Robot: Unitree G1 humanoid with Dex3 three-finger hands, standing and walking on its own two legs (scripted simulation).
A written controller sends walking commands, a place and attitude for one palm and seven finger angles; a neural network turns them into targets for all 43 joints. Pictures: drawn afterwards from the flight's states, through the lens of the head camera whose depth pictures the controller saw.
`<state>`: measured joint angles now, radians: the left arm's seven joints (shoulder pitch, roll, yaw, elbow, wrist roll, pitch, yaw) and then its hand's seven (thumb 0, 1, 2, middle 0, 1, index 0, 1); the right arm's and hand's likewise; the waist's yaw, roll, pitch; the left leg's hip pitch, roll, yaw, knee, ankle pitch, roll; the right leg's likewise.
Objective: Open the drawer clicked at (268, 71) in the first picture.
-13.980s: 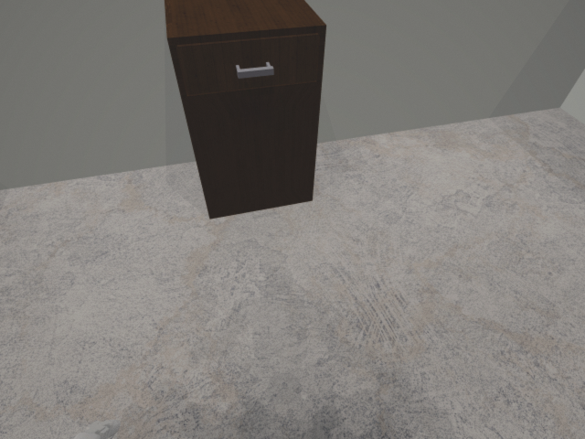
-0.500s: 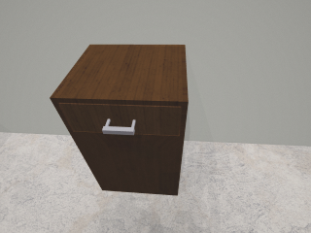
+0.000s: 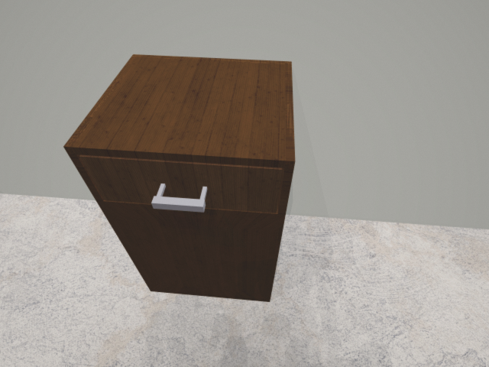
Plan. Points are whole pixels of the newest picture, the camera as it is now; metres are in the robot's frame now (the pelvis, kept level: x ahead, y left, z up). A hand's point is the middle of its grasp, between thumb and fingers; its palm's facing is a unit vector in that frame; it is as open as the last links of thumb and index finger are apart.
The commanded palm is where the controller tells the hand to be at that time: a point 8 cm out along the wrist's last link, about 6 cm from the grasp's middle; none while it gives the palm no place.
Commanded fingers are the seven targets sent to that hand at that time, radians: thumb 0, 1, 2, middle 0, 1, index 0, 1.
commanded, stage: raise the hand with hooked fingers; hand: left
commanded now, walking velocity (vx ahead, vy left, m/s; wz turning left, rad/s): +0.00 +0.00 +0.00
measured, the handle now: (181, 196) +0.48 +0.18 -0.06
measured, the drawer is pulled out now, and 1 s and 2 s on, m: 0.00 0.00 0.00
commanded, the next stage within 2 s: move the hooked fingers above the handle in 1.86 s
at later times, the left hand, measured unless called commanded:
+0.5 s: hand out of the picture +0.13 +0.19 -0.07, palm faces -0.13 -0.17 -0.98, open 9.2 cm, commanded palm +0.16 +0.21 +0.00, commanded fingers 0.00 0.25 0.62 -0.25 -0.72 -0.25 -0.72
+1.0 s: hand (134, 276) +0.25 +0.20 +0.01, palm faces +0.07 -0.08 -0.99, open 12.2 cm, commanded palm +0.23 +0.21 +0.07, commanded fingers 0.00 -0.34 0.37 -0.29 -1.10 -0.29 -1.10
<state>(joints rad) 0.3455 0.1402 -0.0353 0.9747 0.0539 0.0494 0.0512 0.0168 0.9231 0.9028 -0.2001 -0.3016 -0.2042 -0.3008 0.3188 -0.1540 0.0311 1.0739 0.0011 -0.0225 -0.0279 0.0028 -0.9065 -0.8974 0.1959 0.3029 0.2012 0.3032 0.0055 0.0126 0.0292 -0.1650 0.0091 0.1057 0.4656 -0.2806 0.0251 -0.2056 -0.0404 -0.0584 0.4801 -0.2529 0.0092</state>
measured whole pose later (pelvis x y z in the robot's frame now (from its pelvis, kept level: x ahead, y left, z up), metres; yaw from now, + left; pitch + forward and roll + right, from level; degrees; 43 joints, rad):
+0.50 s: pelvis -0.01 -0.04 -0.04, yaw +0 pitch +9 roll +2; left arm 0.52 0.37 -0.06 0.02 1.06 -0.11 0.42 0.00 0.45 0.72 -0.25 -0.58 -0.26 -0.58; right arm 0.05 -0.25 -0.05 0.50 -0.08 0.06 0.02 0.01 -0.90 -0.90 0.20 0.30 0.20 0.30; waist 0.13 -0.04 -0.10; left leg -0.56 0.06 0.09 0.80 -0.40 -0.03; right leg -0.61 -0.02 -0.07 0.85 -0.40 -0.06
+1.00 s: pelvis +0.00 -0.03 -0.02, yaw -2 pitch +8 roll +1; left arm 0.28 0.43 0.02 -0.02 1.00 -0.13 0.36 0.00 -0.12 0.47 -0.30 -0.96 -0.30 -0.95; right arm 0.18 -0.27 -0.06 0.62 -0.05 0.08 -0.02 0.01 -0.90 -0.90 0.20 0.30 0.20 0.30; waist 0.05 0.05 -0.07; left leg -0.45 0.02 0.02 0.70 -0.38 -0.02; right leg -0.51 0.00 -0.03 0.74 -0.36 -0.04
